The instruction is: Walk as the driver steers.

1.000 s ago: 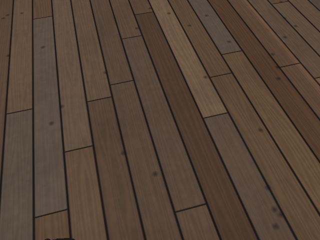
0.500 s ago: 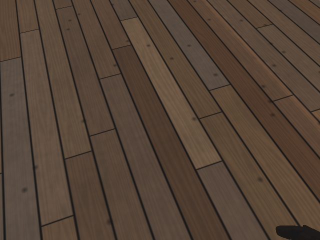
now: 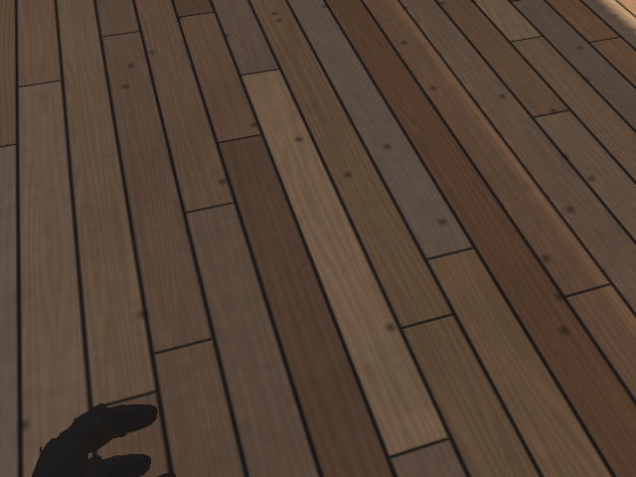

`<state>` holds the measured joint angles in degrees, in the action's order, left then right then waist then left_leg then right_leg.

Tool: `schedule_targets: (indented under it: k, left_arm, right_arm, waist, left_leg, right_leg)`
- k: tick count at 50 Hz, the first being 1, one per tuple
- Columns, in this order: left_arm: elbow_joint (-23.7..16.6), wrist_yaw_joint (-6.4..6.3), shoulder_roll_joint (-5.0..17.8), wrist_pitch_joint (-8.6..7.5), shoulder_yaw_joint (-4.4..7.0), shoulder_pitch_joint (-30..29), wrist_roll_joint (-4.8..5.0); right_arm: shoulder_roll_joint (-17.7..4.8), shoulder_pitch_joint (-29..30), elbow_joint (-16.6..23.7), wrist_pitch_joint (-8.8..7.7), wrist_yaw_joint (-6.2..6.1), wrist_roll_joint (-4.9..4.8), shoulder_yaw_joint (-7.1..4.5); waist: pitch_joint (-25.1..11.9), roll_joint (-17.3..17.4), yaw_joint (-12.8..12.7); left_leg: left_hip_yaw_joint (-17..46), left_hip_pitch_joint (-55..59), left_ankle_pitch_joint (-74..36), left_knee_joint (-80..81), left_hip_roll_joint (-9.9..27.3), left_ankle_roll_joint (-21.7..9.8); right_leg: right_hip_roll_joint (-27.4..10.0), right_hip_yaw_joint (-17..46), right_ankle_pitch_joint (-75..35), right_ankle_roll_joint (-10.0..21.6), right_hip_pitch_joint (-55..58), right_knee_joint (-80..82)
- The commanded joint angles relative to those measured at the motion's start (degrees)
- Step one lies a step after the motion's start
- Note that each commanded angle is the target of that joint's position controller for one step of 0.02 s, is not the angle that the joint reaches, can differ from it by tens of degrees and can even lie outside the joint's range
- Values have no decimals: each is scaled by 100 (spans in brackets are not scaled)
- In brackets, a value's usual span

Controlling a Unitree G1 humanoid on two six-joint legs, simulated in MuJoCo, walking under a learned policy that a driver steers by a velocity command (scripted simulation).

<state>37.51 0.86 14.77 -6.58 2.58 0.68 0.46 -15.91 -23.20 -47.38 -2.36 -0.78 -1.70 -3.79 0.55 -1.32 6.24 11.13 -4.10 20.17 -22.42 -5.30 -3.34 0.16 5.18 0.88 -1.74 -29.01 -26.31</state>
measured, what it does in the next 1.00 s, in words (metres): walks ahead, turning left: right foot, then left foot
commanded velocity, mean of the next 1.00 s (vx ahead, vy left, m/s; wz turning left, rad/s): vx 0.50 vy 0.00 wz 0.43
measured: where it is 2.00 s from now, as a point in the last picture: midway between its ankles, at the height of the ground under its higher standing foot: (174, 264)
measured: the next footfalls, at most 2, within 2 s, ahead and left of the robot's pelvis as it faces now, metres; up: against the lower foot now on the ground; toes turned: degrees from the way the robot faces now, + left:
right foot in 0.04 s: +0.18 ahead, -0.13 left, +0.00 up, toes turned +6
left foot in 0.54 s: +0.40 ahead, +0.19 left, +0.00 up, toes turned +23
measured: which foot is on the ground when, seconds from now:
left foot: down 0.00-0.04, up 0.06-0.52, down 0.54-1.00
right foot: up 0.00-0.02, down 0.04-0.56, up 0.58-1.00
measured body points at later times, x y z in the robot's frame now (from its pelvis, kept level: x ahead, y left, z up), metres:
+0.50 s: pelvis +0.26 +0.03 -0.01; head +0.29 +0.05 +0.44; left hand +0.18 +0.32 -0.13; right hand +0.55 -0.12 -0.08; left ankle +0.36 +0.19 -0.72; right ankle +0.14 -0.14 -0.74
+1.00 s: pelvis +0.52 +0.14 +0.00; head +0.54 +0.15 +0.45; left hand +0.60 +0.44 -0.09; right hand +0.69 -0.10 -0.11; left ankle +0.36 +0.18 -0.74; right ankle +0.73 +0.09 -0.71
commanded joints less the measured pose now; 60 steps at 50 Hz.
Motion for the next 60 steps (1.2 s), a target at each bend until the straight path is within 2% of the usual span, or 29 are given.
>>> schedule_targets:
  k: [1, 2, 3, 4, 5, 6, 9, 13, 18, 23, 25, 27, 28, 29, 30, 31, 32, 34, 37, 42, 48, 51, 53, 54, 55, 56, 57, 58, 60]
  left_arm:
    - [-251, -39, 876, -168, 338, 536, -4]
    - [-161, -96, 1165, -179, 428, 1404, -100]
    - [-1, -116, 1657, -89, 556, 2079, -177]
    - [78, -74, 1293, -32, 485, 2161, -61]
    - [18, -81, 884, -6, 368, 1875, -39]
    - [-4, -83, 734, 31, 305, 1589, -69]
    - [114, -58, 531, 32, 227, 1127, -116]
    - [305, -62, 798, -46, 331, 1154, -81]
    - [502, -107, 1037, 32, 382, 1298, -45]
    - [714, -117, 1316, 182, 463, 1625, 97]
    - [716, -155, 1504, 260, 514, 1607, 138]
    - [674, -208, 1364, 309, 439, 1627, 115]
    - [394, -162, 702, 232, 208, 2063, -163]
    - [219, -89, 641, 20, 99, 1905, -112]
    - [88, -24, 1127, -99, 230, 1209, 141]
    - [48, -13, 1068, -154, 190, 1057, 195]
    - [143, -57, 1016, -151, 181, 1099, 73]
    - [259, -66, 1047, -15, 227, 1334, -40]
    - [308, -83, 798, 136, 169, 1339, -95]
    - [109, -21, 547, 107, 53, 388, -63]
    - [-119, 190, 614, 65, 31, -218, 70]
    - [-143, 266, 725, 75, 75, 59, 61]
    - [156, 219, 1058, 102, 278, 1215, 14]
    - [268, 173, 1437, 129, 395, 2059, 8]
    - [327, 194, 1906, 132, 502, 2366, 49]
    - [324, 195, 1353, 147, 371, 2496, 135]
    - [240, 156, 1169, 161, 308, 2166, 83]
    - [151, 128, 1124, 183, 290, 1878, 25]
    - [37, 88, 941, 194, 219, 1506, -48]
  right_arm:
    - [-804, 259, 438, -18, -35, 18, -191]
    - [-524, 397, 583, -49, -7, 94, -87]
    - [-98, -320, 729, -119, -10, 7, 47]
    - [-489, -397, 734, -140, -11, -54, 11]
    - [-899, 49, 731, -110, -5, -63, -109]
    - [-899, 404, 793, -71, -4, -12, -126]
    - [-619, 601, 934, 28, 76, 6, -140]
    - [-389, 919, 1167, 102, 126, 48, -79]
    - [-289, 1684, 1363, 18, 288, 44, -3]
    - [-398, 2283, 1717, 32, 424, 31, -30]
    - [-614, 1939, 1726, 68, 427, 67, -147]
    - [-1181, 231, 1298, 128, 316, 41, -479]
    - [-1883, -140, 1242, 147, 202, 9, -626]
    - [-1851, -155, 1452, 56, 238, 5, -542]
    - [-1405, -98, 1390, -19, 285, 62, -404]
    - [-1185, 139, 1328, -63, 279, 73, -333]
    - [-975, 554, 1365, -75, 265, 80, -256]
    - [-725, 1037, 1464, -95, 235, 190, -152]
    - [-823, 975, 1286, -187, 180, 178, -165]
    - [-898, 632, 986, -187, 80, 128, -164]
    - [-1013, 194, 581, -163, 93, 120, -202]
    - [-1106, 292, 501, -91, 41, 114, -248]
    - [-1084, 468, 574, -16, -18, 149, -222]
    - [-914, 368, 713, -15, -80, 260, -129]
    - [-331, -349, 856, -148, 4, 305, 55]
    - [-672, 44, 818, -295, 70, 195, 24]
    - [-936, 645, 1016, -408, 134, 15, -38]
    - [-888, 1015, 1108, -475, 129, 41, -7]
    - [-873, 1127, 1180, -481, 93, 237, -57]
  waist:
    - [-417, 826, -763]
    - [-1152, 477, -1190]
    - [-2047, -1064, -1059]
    - [-1945, -1481, -1046]
    - [-1100, -800, -1128]
    - [-601, -390, -1061]
    - [13, -548, -713]
    - [80, -343, -666]
    - [186, -177, -926]
    - [355, -224, -1016]
    - [22, -411, -720]
    - [-884, -163, 185]
    - [-1432, 1308, -91]
    - [-2449, 1447, -104]
    - [-1876, 789, 148]
    - [-1175, 635, -24]
    - [-744, 252, -301]
    - [-468, 488, -678]
    - [-341, 446, -746]
    - [2, 471, -374]
    - [348, 502, -113]
    - [167, 585, -339]
    - [-641, 495, -946]
    - [-1329, -19, -1227]
    - [-1936, -1471, -853]
    - [-2088, -1073, -1171]
    - [-1267, -721, -1233]
    - [-829, -116, -1140]
    - [-406, -2, -774]
  left_leg:
    - [1147, -507, -2152, -471, 1086, -493]
    - [767, -1137, -1796, -1814, 794, -293]
    - [-88, -3032, 268, -3684, -3, 102]
    - [-158, -3967, 1404, -4672, 325, 178]
    - [-116, -4241, 937, -5034, 589, 214]
    - [-315, -4137, 490, -5029, 782, 262]
    - [-465, -3628, -108, -4497, 1149, 318]
    - [-553, -3759, -748, -3836, 1265, 449]
    - [-897, -3445, -2120, -2260, 1148, 352]
    - [-1282, -3308, -1550, -1480, 933, 31]
    - [-1629, -2557, -938, -1386, 540, -213]
    - [-1559, 27, -1330, -936, 178, -621]
    - [1008, 2201, -1281, -902, 1708, -1417]
    - [3719, 2945, -142, 205, 2519, -2184]
    - [3097, 2600, -39, 486, 2366, -1798]
    - [2283, 1786, -354, 505, 2183, -1585]
    - [1637, 893, -949, 516, 1961, -1396]
    - [958, -259, -1959, 757, 1671, -1279]
    - [368, -784, -2708, 1037, 1549, -1339]
    - [-257, -741, -2282, 1161, 1271, -989]
    - [-303, 388, -2100, 1020, 1841, -856]
    - [-540, 883, -3511, 494, 1955, -639]
    - [-1039, 677, -5305, -1051, 1565, -356]
    - [-1302, -397, -4107, -2664, 1315, -113]
    - [-1234, -2881, -38, -4776, 157, 373]
    - [-428, -3714, 1062, -5354, 203, 342]
    - [-373, -4108, 648, -5393, 490, 253]
    - [-467, -3998, 270, -5075, 707, 199]
    - [-500, -3457, -133, -4278, 975, 260]
  right_leg:
    - [-38, -111, 170, 320, 1690, 383]
    - [-846, 550, 299, 700, 3105, 144]
    - [-2182, 2707, 1001, 1591, 5171, 275]
    - [-2564, 3862, 2081, 1765, 5120, 683]
    - [-2283, 3118, 2318, 1519, 4397, 819]
    - [-2008, 2303, 1820, 1332, 3682, 924]
    - [-1485, 1005, 813, 1181, 2351, 1448]
    - [-1547, 192, -52, 1360, 2200, 1783]
    - [-1379, -820, -502, 1126, 2416, 1755]
    - [-1642, -1213, -1210, 909, 3161, 1370]
    - [-1623, -1458, -3143, 778, 3331, 499]
    - [-1279, -1762, -3287, 448, 2292, -1860]
    - [-617, -1714, 980, 88, -150, -4063]
    - [166, -379, 3449, 6, -1341, -5237]
    - [-162, 40, 2983, 117, -1921, -5385]
    - [-396, -80, 2479, 209, -1954, -4996]
    - [-637, -121, 2092, 188, -1610, -4511]
    - [-866, -123, 1693, 106, -781, -3980]
    - [-825, -273, 1211, -103, -597, -3409]
    - [-635, -349, -597, -143, -573, -1469]
    - [-471, -389, -466, 266, -958, -559]
    - [-243, -516, 348, 568, -606, -437]
    - [211, -855, 260, 848, 1135, -301]
    - [-536, 255, -141, 1182, 2738, -432]
    - [-1783, 3225, 1024, 2275, 4783, 113]
    - [-1862, 4098, 2084, 2218, 5139, 817]
    - [-1729, 3367, 2046, 1970, 4539, 928]
    - [-1513, 2798, 1598, 1826, 3791, 967]
    - [-1174, 2103, 384, 1772, 2682, 1141]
